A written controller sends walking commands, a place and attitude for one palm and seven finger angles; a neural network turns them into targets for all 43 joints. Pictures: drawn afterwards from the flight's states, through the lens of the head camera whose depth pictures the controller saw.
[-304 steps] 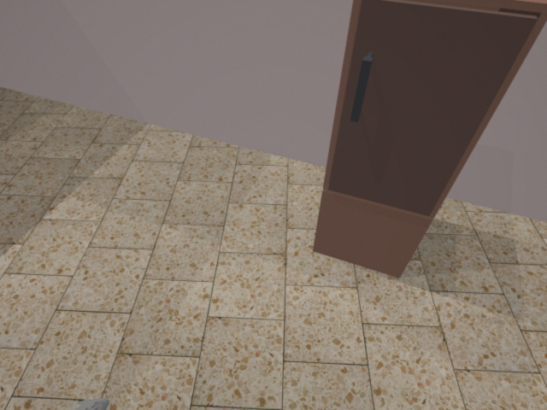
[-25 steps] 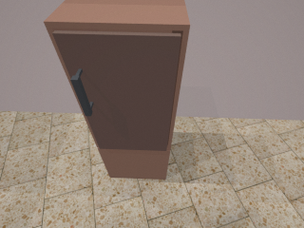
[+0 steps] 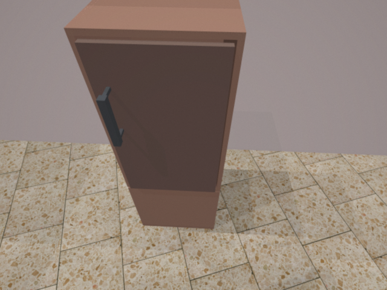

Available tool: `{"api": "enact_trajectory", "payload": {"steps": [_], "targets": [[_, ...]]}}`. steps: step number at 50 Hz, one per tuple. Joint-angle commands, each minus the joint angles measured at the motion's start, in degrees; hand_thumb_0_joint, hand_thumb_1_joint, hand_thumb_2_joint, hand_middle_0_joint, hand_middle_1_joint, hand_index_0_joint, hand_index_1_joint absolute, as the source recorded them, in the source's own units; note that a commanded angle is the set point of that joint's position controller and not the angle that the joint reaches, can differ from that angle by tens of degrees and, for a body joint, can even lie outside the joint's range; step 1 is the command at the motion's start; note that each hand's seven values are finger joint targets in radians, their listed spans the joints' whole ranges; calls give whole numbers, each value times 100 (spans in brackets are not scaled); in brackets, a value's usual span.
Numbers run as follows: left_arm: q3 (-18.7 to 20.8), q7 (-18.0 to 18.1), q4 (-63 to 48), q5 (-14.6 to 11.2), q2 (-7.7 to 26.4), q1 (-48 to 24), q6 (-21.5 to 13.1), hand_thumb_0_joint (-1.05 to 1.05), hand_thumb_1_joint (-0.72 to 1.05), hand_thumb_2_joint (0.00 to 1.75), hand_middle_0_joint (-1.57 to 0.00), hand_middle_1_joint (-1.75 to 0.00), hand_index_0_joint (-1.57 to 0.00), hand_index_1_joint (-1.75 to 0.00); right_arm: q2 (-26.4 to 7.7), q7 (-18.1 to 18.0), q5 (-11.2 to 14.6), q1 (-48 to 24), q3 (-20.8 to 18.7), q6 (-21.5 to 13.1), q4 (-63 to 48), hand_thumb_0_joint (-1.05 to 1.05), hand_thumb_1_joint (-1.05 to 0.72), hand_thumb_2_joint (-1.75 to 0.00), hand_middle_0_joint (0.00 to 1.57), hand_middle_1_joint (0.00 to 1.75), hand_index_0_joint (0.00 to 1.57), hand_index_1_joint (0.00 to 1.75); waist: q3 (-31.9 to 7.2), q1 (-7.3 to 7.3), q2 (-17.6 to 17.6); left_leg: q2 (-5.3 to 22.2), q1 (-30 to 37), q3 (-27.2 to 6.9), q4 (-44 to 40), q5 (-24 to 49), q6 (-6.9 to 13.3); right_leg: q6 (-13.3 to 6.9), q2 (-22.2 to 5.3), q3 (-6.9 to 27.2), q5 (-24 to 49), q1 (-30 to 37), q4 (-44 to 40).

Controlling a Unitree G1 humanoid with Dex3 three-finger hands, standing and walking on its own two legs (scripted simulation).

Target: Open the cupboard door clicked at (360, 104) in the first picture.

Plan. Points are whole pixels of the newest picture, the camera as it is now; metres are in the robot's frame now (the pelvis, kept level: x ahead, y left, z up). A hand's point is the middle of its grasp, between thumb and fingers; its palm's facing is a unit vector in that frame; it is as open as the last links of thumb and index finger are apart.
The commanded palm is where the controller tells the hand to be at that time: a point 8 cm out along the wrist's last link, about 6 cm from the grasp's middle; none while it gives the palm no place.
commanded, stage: raise the hand with hooked fingers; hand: left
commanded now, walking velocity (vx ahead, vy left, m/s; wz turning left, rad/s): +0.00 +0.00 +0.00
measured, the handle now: (112, 117) +0.50 +0.25 +0.06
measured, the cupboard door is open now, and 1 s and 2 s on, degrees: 0 0 0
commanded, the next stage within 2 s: none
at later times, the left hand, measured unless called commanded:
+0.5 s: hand (94, 287) +0.13 +0.20 -0.03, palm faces +0.08 -1.00 -0.04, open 9.3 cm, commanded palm +0.13 +0.26 -0.02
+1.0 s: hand (67, 249) +0.18 +0.25 +0.02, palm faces +0.01 -1.00 -0.05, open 12.3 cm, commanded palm +0.16 +0.31 +0.03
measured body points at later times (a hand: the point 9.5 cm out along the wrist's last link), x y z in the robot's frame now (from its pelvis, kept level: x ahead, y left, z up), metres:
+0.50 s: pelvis -0.07 +0.00 -0.08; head -0.04 +0.01 +0.37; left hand +0.12 +0.26 -0.03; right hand +0.15 -0.24 -0.13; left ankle +0.03 +0.14 -0.74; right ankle -0.09 -0.10 -0.74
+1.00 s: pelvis -0.07 +0.03 -0.05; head -0.03 +0.03 +0.40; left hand +0.18 +0.31 +0.03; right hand +0.09 -0.23 -0.13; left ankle +0.02 +0.15 -0.74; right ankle -0.09 -0.10 -0.74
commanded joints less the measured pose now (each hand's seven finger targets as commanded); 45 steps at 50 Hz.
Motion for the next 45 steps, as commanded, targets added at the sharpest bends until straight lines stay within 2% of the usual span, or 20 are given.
{"api": "enact_trajectory", "payload": {"steps": [1,2,3,4,5,6,8,9,11,13,16,17,20,21,23,27,32,38,41,45], "targets": [[126,610,-5559,-499,549,35,-720,0,83,87,-21,-34,-21,-34,-760,-449,319,-185,-264,-1553,-1939,0,-90,-90,20,30,20,30,-1478,-154,1372,52,1852,-139,-226,2846,455,-3,-7,-473,1502,-1688,1037],[-323,418,-5568,-708,-215,23,-688,0,81,86,-21,-36,-21,-36,-760,-415,404,-52,-248,-1569,-1916,0,-90,-90,20,30,20,30,-943,-280,611,13,1392,-108,74,2341,432,47,-22,-534,1517,-1879,846],[-130,279,-5980,-780,133,-451,-942,0,78,85,-21,-37,-21,-37,-978,-445,353,-271,-318,-1621,-2245,0,-90,-90,20,30,20,30,-601,-286,177,-83,701,-144,308,1498,400,95,-51,-544,1612,-2056,579],[222,168,-5830,-766,535,-453,-1213,0,76,84,-21,-39,-21,-39,-1117,-479,251,-220,-385,-1650,-2320,0,-90,-90,20,30,20,30,-654,-475,-578,-178,294,-121,604,1007,415,142,-45,-501,1554,-2387,543],[312,-11,-5465,-770,428,-290,-1527,0,74,83,-21,-40,-21,-40,-1084,-489,148,-197,-379,-1652,-2447,0,-90,-90,20,30,20,30,-458,-500,-1087,-237,-159,-194,897,785,413,185,-15,-527,1461,-2837,766],[504,-237,-4855,-680,406,-205,-1858,0,71,82,-21,-42,-21,-42,-1072,-432,108,-240,-414,-1643,-2551,0,-90,-90,20,30,20,30,-276,-390,-1010,-319,-634,-211,1180,728,343,162,-11,-546,1456,-3131,1058],[544,-945,-4063,-896,83,379,-2680,0,67,80,-22,-45,-22,-45,-1029,-277,-12,-484,-490,-1676,-2794,0,-90,-90,20,30,20,30,-591,-42,-1623,-300,-1609,-224,1793,300,209,197,-4,-420,1291,-3749,1798],[720,-1355,-3938,-1046,171,506,-3075,0,64,79,-22,-47,-22,-47,-1036,-198,-14,-567,-541,-1682,-2924,0,-90,-90,20,30,20,30,-825,110,-1570,-313,-1987,-209,2030,133,157,183,-36,-307,1213,-3809,2064],[1278,-2304,-3873,-1433,687,708,-3602,0,60,77,-22,-50,-22,-50,-1090,-38,73,-736,-589,-1676,-3324,0,-90,-90,20,30,20,30,-1301,368,-892,-382,-2398,-179,2435,112,83,94,-204,86,1529,-3514,2444],[1709,-2588,-4545,-1609,1178,554,-3364,0,55,75,-22,-53,-22,-53,-1117,-50,139,-902,-596,-1550,-3900,0,-90,-90,20,30,20,30,-1960,492,-225,-456,-2297,92,2548,51,170,92,-239,303,1215,-3212,2412],[1643,-2342,-5402,-1706,1236,-466,-2713,0,48,72,-23,-57,-23,-57,-1032,-195,206,-920,-498,-1318,-4315,0,-90,-90,20,30,20,30,-1566,227,-373,-392,-2430,18,2546,-658,266,158,-162,447,-326,-3719,2026],[1669,-2157,-5823,-1654,1340,-849,-2681,0,46,71,-23,-58,-23,-58,-1021,-236,186,-786,-473,-1281,-4345,0,-90,-90,20,30,20,30,-1533,141,-168,-329,-2361,-38,2556,-781,293,125,-105,452,-714,-3916,1991],[1466,-1724,-6796,-1466,1299,-1508,-3012,0,39,68,-24,-63,-24,-63,-931,-332,114,-433,-411,-1281,-4191,0,-90,-90,20,30,20,30,-1541,-116,427,-144,-1966,-208,2587,-680,345,34,46,232,-544,-4272,2152],[1381,-1657,-7090,-1413,1368,-1864,-3145,0,36,67,-24,-64,-24,-64,-954,-375,82,-382,-376,-1302,-4123,0,-90,-90,20,30,20,30,-1586,-253,198,-87,-2011,-292,2655,-727,366,46,107,180,-578,-4366,2243],[1144,-1676,-6982,-1369,1235,-1854,-3260,0,32,65,-24,-68,-24,-68,-954,-426,82,-298,-314,-1405,-3979,0,-90,-90,20,30,20,30,-1604,-314,618,-70,-1853,-365,2656,-773,352,-5,156,78,-581,-4512,2303],[1197,-2013,-6257,-1487,1412,-1612,-2835,0,22,61,-25,-74,-25,-74,-1074,-490,143,-277,-230,-1511,-3806,0,-90,-90,20,30,20,30,-1583,-315,360,-81,-1920,-429,2563,-833,360,31,173,78,-634,-4353,2106],[1780,-2127,-5981,-1730,1681,-1161,-2041,0,11,56,-26,-81,-26,-81,-1052,-488,182,-390,-209,-1448,-3865,0,-90,-90,20,30,20,30,-1860,40,198,-144,-1683,-384,2160,-472,348,52,137,-19,-326,-3688,1875],[1970,-1921,-6195,-1776,1749,-1440,-2277,0,-3,50,-27,-90,-27,-90,-1065,-435,152,-284,-203,-1509,-3779,0,-90,-90,20,30,20,30,-1786,11,267,-133,-1324,-401,1892,-396,321,45,199,-229,-201,-3705,1862],[1942,-1987,-5961,-1786,1756,-1449,-2323,0,-10,47,-27,-94,-27,-94,-1129,-417,165,-225,-219,-1533,-3764,0,-90,-90,20,30,20,30,-1596,-20,47,-142,-1351,-415,1791,-514,328,55,228,-257,-247,-3700,1801],[2016,-2138,-5943,-1824,1924,-1700,-2235,0,-20,43,-28,-100,-28,-100,-1208,-451,217,-156,-214,-1534,-3762,0,-90,-90,20,30,20,30,-1582,-58,223,-148,-1131,-412,1615,-562,324,53,212,-279,-189,-3636,1681]]}}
